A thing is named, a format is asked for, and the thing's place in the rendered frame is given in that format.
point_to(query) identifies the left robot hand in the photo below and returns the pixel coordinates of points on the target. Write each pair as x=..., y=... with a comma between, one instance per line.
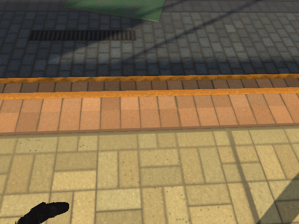
x=42, y=212

